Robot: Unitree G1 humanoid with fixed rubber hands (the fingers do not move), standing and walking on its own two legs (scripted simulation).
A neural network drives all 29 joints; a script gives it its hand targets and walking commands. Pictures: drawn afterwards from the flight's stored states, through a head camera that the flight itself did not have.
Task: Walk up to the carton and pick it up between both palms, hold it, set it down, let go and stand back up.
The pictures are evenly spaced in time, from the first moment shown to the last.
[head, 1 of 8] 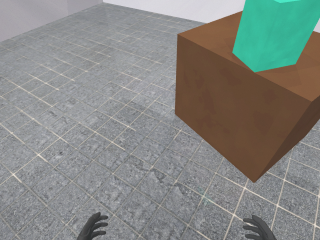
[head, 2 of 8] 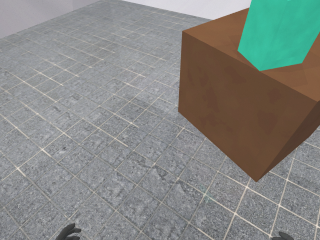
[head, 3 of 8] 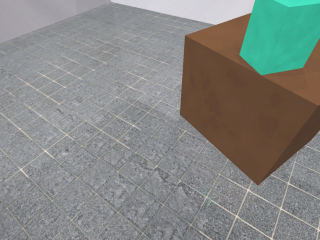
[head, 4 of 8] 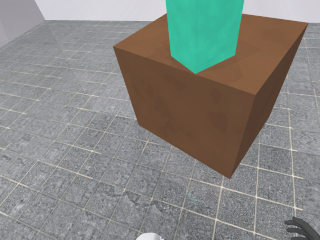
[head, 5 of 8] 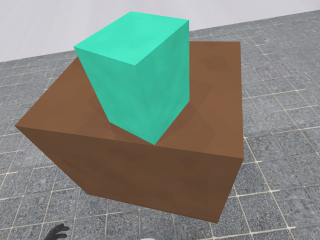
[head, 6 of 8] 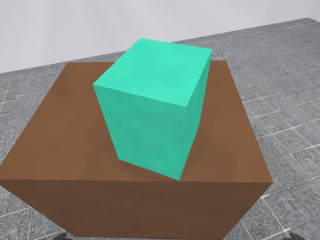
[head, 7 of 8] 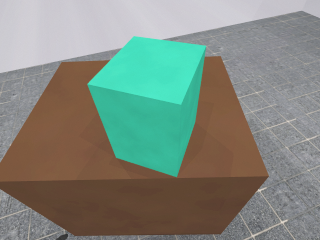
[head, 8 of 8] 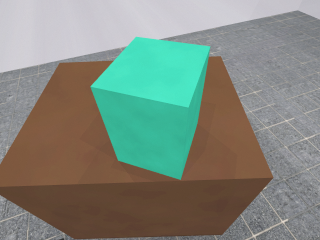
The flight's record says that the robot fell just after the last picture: no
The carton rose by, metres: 0.00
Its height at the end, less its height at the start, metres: +0.00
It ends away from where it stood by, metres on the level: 0.00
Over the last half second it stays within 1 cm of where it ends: yes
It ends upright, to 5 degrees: yes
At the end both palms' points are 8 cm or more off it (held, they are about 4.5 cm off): yes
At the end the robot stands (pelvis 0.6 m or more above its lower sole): yes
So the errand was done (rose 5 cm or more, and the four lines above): no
